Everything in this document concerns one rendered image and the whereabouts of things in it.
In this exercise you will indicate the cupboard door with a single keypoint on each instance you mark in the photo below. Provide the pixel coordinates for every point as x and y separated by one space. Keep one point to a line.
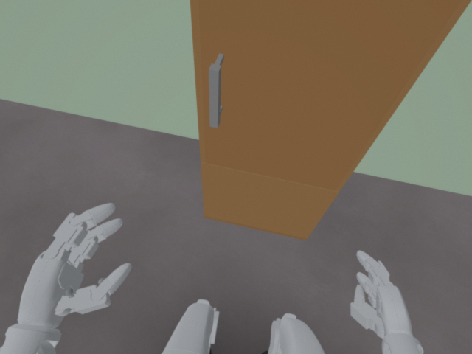
305 83

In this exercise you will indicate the left robot thigh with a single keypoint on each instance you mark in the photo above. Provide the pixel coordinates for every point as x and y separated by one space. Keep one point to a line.
195 332

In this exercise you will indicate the right robot forearm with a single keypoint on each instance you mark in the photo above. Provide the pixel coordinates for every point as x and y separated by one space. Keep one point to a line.
400 343

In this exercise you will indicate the right robot hand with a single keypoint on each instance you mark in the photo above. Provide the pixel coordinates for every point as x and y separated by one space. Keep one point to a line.
384 296

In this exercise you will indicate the handle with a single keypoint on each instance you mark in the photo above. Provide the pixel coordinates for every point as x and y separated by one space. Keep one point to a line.
215 107

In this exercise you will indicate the robot thigh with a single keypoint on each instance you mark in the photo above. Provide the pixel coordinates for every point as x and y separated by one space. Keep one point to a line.
293 336
195 332

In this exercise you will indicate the left robot hand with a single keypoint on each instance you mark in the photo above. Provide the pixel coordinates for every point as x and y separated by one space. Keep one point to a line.
43 300

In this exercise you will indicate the left robot forearm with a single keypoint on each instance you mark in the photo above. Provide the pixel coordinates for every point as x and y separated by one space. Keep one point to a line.
30 339

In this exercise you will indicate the right robot thigh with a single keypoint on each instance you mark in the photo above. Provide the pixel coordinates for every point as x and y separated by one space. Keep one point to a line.
293 336

